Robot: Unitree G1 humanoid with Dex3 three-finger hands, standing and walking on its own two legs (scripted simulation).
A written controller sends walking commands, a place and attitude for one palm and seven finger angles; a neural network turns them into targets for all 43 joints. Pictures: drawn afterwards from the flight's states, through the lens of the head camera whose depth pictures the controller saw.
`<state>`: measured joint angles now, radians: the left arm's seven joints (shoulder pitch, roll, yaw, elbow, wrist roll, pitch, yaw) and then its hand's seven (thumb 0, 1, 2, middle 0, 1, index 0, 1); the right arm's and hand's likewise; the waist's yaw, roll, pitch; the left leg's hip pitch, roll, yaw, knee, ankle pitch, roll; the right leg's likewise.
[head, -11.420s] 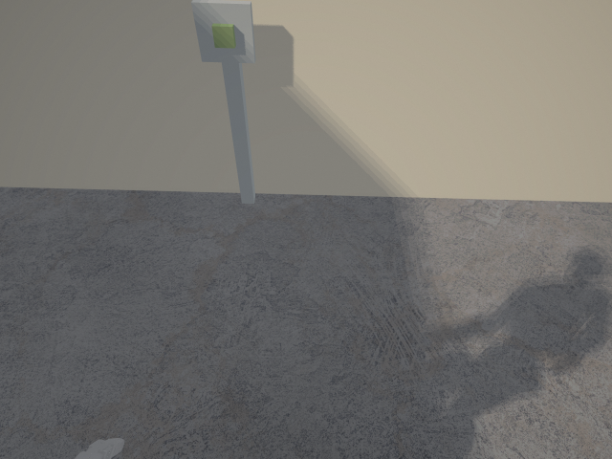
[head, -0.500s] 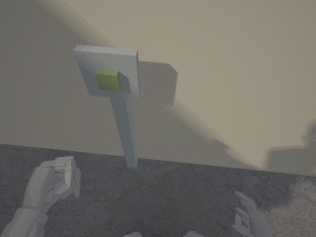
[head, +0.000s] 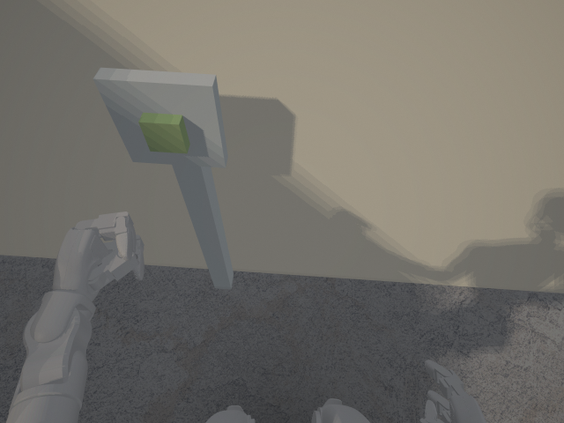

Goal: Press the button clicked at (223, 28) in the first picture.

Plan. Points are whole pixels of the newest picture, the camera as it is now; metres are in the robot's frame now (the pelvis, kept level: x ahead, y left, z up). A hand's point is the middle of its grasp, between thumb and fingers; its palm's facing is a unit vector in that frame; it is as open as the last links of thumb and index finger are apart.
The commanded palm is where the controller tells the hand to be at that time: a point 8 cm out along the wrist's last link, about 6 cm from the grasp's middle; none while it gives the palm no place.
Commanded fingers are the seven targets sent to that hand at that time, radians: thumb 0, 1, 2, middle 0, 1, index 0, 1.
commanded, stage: aim a knuckle at the button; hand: left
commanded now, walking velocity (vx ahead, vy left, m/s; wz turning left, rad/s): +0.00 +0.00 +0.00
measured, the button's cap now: (166, 132) +0.55 +0.21 +0.06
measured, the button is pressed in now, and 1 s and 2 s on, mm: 0 0 0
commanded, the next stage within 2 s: press the button with the knuckle in 1.42 s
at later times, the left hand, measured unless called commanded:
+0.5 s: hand (163, 214) +0.40 +0.19 +0.04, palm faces -0.07 -1.00 -0.01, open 3.1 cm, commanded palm +0.39 +0.25 +0.04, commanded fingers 0.00 0.90 0.90 -1.30 -1.50 -1.30 -1.50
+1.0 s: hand (177, 195) +0.45 +0.18 +0.03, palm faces -0.06 -1.00 -0.01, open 3.1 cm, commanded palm +0.42 +0.23 +0.04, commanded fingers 0.00 0.90 0.90 -1.30 -1.50 -1.30 -1.50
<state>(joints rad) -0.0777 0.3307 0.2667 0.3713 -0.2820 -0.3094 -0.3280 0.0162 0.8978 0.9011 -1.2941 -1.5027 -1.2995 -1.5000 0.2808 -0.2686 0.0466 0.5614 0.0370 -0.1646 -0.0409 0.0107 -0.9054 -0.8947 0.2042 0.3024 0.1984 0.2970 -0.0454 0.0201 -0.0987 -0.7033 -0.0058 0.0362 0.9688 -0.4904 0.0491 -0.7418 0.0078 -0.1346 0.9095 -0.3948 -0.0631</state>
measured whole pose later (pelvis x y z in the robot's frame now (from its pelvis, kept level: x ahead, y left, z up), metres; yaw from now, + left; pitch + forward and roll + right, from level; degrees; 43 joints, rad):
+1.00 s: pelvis +0.00 +0.02 -0.01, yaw -3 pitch +20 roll -2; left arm -0.58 0.36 0.33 0.94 -0.16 -0.44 -0.26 0.02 0.90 0.90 -1.29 -1.50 -1.30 -1.50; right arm 0.38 -0.26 0.02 0.61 0.01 0.04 0.01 0.01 -0.91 -0.89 0.20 0.30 0.20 0.30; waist -0.12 0.02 -0.12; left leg -0.85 0.00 0.08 1.02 -0.51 0.07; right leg -0.91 0.02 -0.09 0.95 -0.39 -0.04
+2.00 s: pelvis +0.00 +0.01 -0.02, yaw -2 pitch +21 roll -2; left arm -0.73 0.42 0.35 1.05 -0.14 -0.46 -0.25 0.02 0.90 0.90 -1.29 -1.50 -1.30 -1.50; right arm 0.36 -0.27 0.03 0.61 0.01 0.06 0.00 0.00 -0.91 -0.89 0.20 0.30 0.20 0.30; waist -0.14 0.02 -0.11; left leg -0.90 0.01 0.07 1.05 -0.51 0.06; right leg -0.95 0.02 -0.10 0.98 -0.39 -0.05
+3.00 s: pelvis -0.03 +0.02 -0.04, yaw -1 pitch +25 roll -4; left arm -1.04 0.57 0.36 1.30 -0.05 -0.43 -0.23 -0.03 0.74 0.96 -1.29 -1.50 -1.39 -1.50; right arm 0.39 -0.28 0.07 0.63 -0.02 0.03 0.00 0.00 -0.91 -0.89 0.20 0.30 0.20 0.30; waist -0.23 0.03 -0.10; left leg -1.10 0.01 0.02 1.16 -0.49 0.07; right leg -1.11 0.01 -0.16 1.04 -0.37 -0.05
